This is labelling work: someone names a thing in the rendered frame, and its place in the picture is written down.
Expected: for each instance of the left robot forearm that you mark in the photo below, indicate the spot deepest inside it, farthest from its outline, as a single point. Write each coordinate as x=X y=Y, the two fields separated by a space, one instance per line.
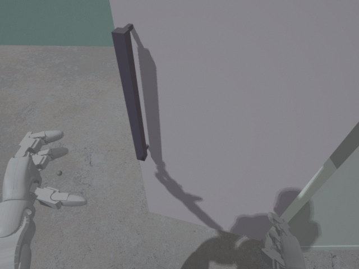
x=17 y=229

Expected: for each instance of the handle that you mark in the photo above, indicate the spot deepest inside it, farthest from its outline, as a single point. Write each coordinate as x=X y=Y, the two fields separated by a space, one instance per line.
x=125 y=59

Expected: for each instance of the fridge door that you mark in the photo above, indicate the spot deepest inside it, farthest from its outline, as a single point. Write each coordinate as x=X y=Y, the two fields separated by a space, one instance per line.
x=242 y=102

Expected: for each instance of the robot right hand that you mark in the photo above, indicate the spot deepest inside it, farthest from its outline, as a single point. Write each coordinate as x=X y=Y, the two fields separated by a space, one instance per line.
x=289 y=255

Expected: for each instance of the robot left hand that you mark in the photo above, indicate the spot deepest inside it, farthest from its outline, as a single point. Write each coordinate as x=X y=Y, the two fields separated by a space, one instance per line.
x=24 y=168

